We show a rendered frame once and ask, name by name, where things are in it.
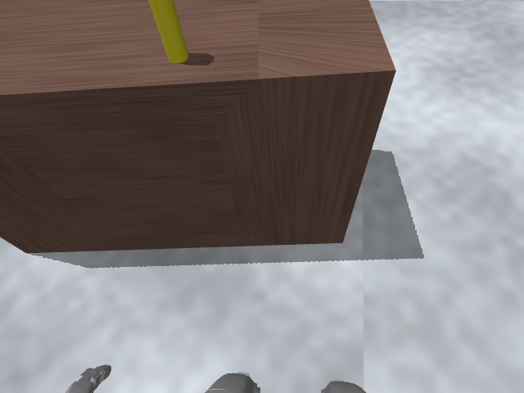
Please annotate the left robot hand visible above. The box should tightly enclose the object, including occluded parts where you can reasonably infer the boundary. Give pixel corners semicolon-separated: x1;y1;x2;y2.
65;365;111;393

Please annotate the can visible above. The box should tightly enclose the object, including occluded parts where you can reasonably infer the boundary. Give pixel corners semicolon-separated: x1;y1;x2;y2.
148;0;188;64

